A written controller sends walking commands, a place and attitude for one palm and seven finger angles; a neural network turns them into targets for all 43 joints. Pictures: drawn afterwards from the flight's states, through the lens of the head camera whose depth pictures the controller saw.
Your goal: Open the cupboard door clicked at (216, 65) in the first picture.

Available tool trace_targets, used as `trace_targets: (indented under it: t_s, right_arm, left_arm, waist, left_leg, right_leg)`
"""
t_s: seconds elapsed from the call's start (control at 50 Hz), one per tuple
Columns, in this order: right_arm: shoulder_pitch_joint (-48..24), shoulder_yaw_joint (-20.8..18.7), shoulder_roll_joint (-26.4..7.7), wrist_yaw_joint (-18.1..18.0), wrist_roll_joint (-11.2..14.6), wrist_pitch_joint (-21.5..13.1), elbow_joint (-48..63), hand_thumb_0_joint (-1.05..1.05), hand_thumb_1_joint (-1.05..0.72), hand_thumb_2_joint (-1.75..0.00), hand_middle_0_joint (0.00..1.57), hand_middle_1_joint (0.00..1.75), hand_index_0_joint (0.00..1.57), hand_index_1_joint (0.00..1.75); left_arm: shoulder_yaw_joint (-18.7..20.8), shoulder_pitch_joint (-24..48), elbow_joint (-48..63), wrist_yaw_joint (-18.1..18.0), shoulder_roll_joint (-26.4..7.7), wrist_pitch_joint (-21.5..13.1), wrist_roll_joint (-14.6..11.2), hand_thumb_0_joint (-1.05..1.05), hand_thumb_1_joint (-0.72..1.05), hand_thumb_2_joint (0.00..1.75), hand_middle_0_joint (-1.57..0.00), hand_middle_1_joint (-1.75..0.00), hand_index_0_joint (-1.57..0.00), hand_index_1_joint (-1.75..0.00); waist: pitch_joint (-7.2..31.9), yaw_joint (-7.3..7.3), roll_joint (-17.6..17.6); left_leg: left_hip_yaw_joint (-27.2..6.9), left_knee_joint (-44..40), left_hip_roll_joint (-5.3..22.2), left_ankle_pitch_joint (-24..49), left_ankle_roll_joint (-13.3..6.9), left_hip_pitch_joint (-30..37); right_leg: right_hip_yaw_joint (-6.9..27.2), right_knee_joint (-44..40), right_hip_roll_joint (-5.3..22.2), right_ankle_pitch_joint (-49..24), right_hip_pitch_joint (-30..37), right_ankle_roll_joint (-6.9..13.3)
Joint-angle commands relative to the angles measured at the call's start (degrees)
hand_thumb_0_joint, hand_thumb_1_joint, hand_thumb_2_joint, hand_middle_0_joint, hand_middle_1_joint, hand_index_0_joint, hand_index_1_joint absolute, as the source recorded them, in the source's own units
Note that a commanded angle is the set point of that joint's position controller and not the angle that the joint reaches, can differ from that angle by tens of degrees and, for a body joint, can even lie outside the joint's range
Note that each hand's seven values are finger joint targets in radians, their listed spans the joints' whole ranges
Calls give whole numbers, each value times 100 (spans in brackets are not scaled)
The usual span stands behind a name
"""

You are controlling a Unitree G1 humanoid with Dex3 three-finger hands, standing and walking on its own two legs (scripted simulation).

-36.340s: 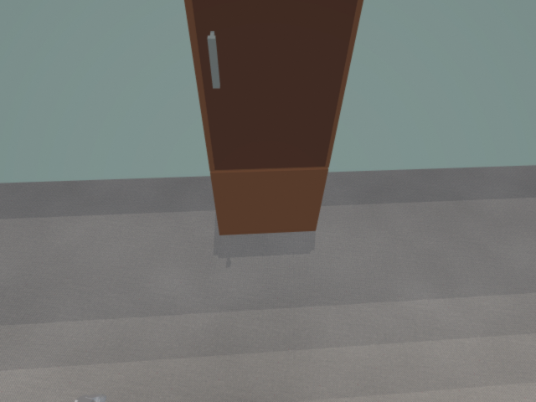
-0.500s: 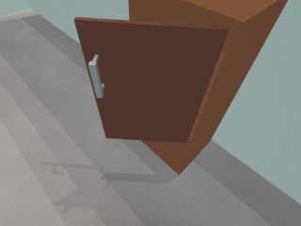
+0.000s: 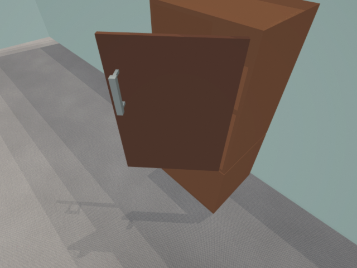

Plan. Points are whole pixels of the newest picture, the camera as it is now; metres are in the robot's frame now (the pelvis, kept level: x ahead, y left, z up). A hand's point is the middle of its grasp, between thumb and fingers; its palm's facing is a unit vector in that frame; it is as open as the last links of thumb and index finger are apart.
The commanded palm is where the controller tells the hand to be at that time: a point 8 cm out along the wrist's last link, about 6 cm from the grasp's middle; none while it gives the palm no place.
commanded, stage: come to a stop and stand still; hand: left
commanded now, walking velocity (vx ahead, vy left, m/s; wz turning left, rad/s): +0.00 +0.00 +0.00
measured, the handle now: (118, 92) +0.59 +0.22 +0.09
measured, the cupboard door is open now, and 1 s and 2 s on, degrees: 42 42 42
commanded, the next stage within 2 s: look again from close up in 0.24 s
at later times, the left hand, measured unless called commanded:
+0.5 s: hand out of the picture +0.03 +0.23 -0.16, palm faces -0.03 -0.96 -0.29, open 7.4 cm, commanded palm none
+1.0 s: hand out of the picture +0.04 +0.22 -0.16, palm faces -0.02 -0.97 -0.24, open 7.4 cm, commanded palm none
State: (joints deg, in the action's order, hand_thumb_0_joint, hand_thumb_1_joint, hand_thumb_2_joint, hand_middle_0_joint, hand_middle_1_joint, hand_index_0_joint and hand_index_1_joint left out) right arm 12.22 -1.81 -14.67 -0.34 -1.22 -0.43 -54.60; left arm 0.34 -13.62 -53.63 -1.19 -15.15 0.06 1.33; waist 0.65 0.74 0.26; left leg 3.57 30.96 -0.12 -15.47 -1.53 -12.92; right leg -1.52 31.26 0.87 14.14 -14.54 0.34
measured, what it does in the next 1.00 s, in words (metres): stands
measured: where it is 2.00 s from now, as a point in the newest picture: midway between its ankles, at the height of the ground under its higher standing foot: outside the picture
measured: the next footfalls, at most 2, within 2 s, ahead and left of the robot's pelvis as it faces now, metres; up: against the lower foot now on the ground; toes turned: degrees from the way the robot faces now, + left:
none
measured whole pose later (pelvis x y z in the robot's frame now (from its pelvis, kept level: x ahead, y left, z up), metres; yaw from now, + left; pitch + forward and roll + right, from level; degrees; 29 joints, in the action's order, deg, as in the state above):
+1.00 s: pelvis +0.01 +0.02 +0.01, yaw +0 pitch -2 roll +0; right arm 9.2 0.2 -13.4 -0.2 -0.4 -1.1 -64.4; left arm -1.1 -13.2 -62.7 -1.6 -14.0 -0.4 1.3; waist -1.2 -0.2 -1.6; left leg 3.8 21.0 -1.9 -11.2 -2.9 -7.8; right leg -1.2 20.8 2.2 9.5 -9.1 -1.7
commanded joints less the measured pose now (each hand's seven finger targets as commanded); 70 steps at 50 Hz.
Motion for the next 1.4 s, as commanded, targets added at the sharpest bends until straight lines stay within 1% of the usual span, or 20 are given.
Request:
trace_targets:
  t_s: [0.0, 0.1, 0.18, 0.38, 0.44, 0.52, 0.62, 0.88, 0.9, 0.94, 1.04, 1.16, 1.18, 1.2, 1.22, 1.24, 1.26, 1.3, 1.34, 1.38]
  right_arm:
    - [-216, -203, -1111, 5, -17, -120, 316, 0, -90, -90, 20, 30, 20, 30]
    - [-258, -172, -1267, 33, -20, -118, 164, 0, -90, -90, 20, 30, 20, 30]
    - [-202, -144, -1277, 45, -10, -114, 19, 0, -90, -90, 20, 30, 20, 30]
    - [-155, -53, -1258, 26, 45, -156, -431, 0, -90, -90, 20, 30, 20, 30]
    - [-141, -33, -1186, 14, 63, -153, -526, 0, -90, -90, 20, 30, 20, 30]
    - [-175, -29, -1117, 4, 64, -135, -637, 0, -90, -90, 20, 30, 20, 30]
    - [-220, -21, -1026, -12, 73, -149, -708, 0, -90, -90, 20, 30, 20, 30]
    - [-336, -19, -904, -33, 76, -150, -734, 0, -90, -90, 20, 30, 20, 30]
    - [-269, 17, -776, -27, 67, -139, -770, 0, -90, -90, 20, 30, 20, 30]
    - [-261, 11, -774, -34, 74, -135, -771, 0, -90, -90, 20, 30, 20, 30]
    - [-310, -4, -882, -54, 86, -168, -761, 0, -90, -90, 20, 30, 20, 30]
    - [-281, 1, -853, -50, 85, -144, -799, 0, -90, -90, 20, 30, 20, 30]
    - [-165, 123, -517, -23, 115, -219, -458, 0, -90, -90, 20, 30, 20, 30]
    - [131, 179, -357, -6, 57, -144, -361, 0, -90, -90, 20, 30, 20, 30]
    - [126, 164, -434, 4, 36, -147, -248, 0, -90, -90, 20, 30, 20, 30]
    - [127, 148, -449, 11, -3, -166, -126, 0, -90, -90, 20, 30, 20, 30]
    - [38, 135, -479, -6, 18, -146, -33, 0, -90, -90, 20, 30, 20, 30]
    - [151, 106, -537, -23, 40, -141, 41, 0, -90, -90, 20, 30, 20, 30]
    - [257, 105, -493, -30, 38, -153, 16, 0, -90, -90, 20, 30, 20, 30]
    - [293, 100, -525, -37, 48, -167, -34, 0, -90, -90, 20, 30, 20, 30]
  left_arm:
    - [253, 291, 386, -14, -1190, -191, -13, 0, 90, 90, -20, -30, -20, -30]
    - [235, 341, 243, 22, -1271, -177, -8, 0, 90, 90, -20, -30, -20, -30]
    - [206, 323, 108, 31, -1296, -174, -10, 0, 90, 90, -20, -30, -20, -30]
    - [110, 186, -323, 12, -1205, -189, -43, 0, 90, 90, -20, -30, -20, -30]
    - [86, 136, -415, -8, -1142, -196, -48, 0, 90, 90, -20, -30, -20, -30]
    - [64, 82, -506, -25, -1032, -183, -44, 0, 90, 90, -20, -30, -20, -30]
    - [48, 1, -566, -46, -906, -185, -36, 0, 90, 90, -20, -30, -20, -30]
    - [34, -48, -615, -77, -741, -159, -11, 0, 90, 90, -20, -30, -20, -30]
    - [9, -141, -666, -79, -587, -153, -19, 0, 90, 90, -20, -30, -20, -30]
    - [7, -128, -662, -83, -625, -150, -14, 0, 90, 90, -20, -30, -20, -30]
    - [35, -96, -651, -85, -709, -151, -16, 0, 90, 90, -20, -30, -20, -30]
    - [30, -128, -682, -85, -683, -131, -14, 0, 90, 90, -20, -30, -20, -30]
    - [-95, -559, -843, -303, -236, -217, 38, 0, 90, 90, -20, -30, -20, -30]
    - [-93, -351, -666, -233, -493, -193, -52, 0, 90, 90, -20, -30, -20, -30]
    - [-88, -401, -608, -174, -479, -148, -38, 0, 90, 90, -20, -30, -20, -30]
    - [-74, -410, -549, -130, -462, -141, -9, 0, 90, 90, -20, -30, -20, -30]
    - [-73, -470, -546, -102, -448, -126, -10, 0, 90, 90, -20, -30, -20, -30]
    - [-89, -397, -547, -71, -374, -132, -21, 0, 90, 90, -20, -30, -20, -30]
    - [-78, -309, -520, -62, -342, -142, -19, 0, 90, 90, -20, -30, -20, -30]
    - [-83, -365, -543, -64, -327, -161, -38, 0, 90, 90, -20, -30, -20, -30]
  waist:
    - [-455, -5, -131]
    - [-409, -29, -78]
    - [-347, -20, -133]
    - [-223, -56, 24]
    - [-201, -57, -106]
    - [-278, -48, -71]
    - [-141, -61, -26]
    - [-218, -70, 23]
    - [-104, -76, 58]
    - [-251, -73, -48]
    - [-227, -82, -3]
    - [-353, -92, -27]
    - [-313, -123, 324]
    - [-104, -21, 504]
    - [-239, -67, 762]
    - [-217, -116, 1143]
    - [-282, -155, 914]
    - [-316, -93, 226]
    - [-500, -75, 28]
    - [-481, -78, -90]
  left_leg:
    - [-773, -998, 491, -430, -147, -387]
    - [-866, -1258, 524, -858, -126, -478]
    - [-841, -1279, 525, -793, -104, -411]
    - [-849, -1431, 641, -184, -60, -244]
    - [-816, -1388, 650, 178, -54, -95]
    - [-794, -1462, 650, 84, -33, -58]
    - [-787, -1484, 687, 367, -30, 79]
    - [-768, -1569, 714, 790, -8, 273]
    - [-732, -1560, 696, 644, 12, 318]
    - [-746, -1576, 701, 809, 3, 304]
    - [-762, -1617, 746, 1160, -2, 394]
    - [-790, -1736, 722, 729, 6, 301]
    - [-439, -734, 862, 2015, 112, 325]
    - [-625, -1044, 593, 572, 164, 122]
    - [-766, -1268, 649, -135, 134, -111]
    - [-952, -1386, 705, -39, 75, -357]
    - [-961, -1455, 732, -198, 5, -372]
    - [-978, -1448, 720, -258, -76, -303]
    - [-940, -1457, 693, -77, -118, -330]
    - [-851, -1402, 645, -20, -119, -167]
  right_leg:
    - [876, -1113, 555, 865, -245, 283]
    - [830, -1221, 565, 1091, -139, 222]
    - [835, -1321, 612, 1076, -94, 200]
    - [689, -1299, 652, 197, 305, 160]
    - [650, -1318, 660, -90, 364, 148]
    - [639, -1352, 662, -61, 344, 122]
    - [577, -1293, 652, -434, 491, 99]
    - [497, -1287, 650, -794, 543, 36]
    - [475, -1314, 661, -700, 627, 14]
    - [473, -1317, 647, -816, 568, 18]
    - [450, -1312, 650, -979, 643, 1]
    - [455, -1361, 658, -765, 618, -6]
    - [418, -860, 707, -1504, 324, -21]
    - [428, -837, 682, -31, 396, 106]
    - [370, -651, 527, 420, 151, 166]
    - [259, -470, 446, 222, 260, 185]
    - [238, -482, 387, 173, 238, 168]
    - [290, -559, 381, 79, 175, 155]
    - [321, -601, 403, -44, 119, 161]
    - [449, -675, 432, -94, 46, 162]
